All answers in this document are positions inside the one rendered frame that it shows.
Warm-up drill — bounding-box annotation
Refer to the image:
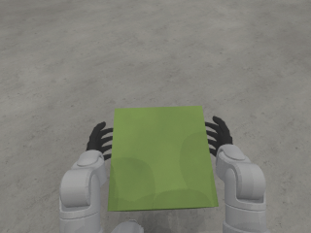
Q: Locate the carton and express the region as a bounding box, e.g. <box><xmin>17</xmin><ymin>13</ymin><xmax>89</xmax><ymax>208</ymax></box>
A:
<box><xmin>107</xmin><ymin>105</ymin><xmax>219</xmax><ymax>212</ymax></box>

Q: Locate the right robot forearm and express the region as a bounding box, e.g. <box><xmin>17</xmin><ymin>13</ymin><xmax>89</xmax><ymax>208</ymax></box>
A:
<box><xmin>215</xmin><ymin>144</ymin><xmax>271</xmax><ymax>233</ymax></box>

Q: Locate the right robot hand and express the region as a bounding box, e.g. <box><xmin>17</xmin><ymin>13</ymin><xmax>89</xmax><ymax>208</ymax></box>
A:
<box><xmin>205</xmin><ymin>116</ymin><xmax>233</xmax><ymax>157</ymax></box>

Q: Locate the left robot hand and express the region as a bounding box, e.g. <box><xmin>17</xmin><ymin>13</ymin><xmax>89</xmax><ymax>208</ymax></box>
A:
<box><xmin>86</xmin><ymin>121</ymin><xmax>114</xmax><ymax>161</ymax></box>

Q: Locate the left robot thigh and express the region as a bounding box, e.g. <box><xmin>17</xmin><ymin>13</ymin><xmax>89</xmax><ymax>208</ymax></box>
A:
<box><xmin>111</xmin><ymin>221</ymin><xmax>144</xmax><ymax>233</ymax></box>

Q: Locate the left robot forearm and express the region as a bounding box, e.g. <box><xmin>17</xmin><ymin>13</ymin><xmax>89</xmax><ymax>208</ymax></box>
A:
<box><xmin>59</xmin><ymin>150</ymin><xmax>107</xmax><ymax>233</ymax></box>

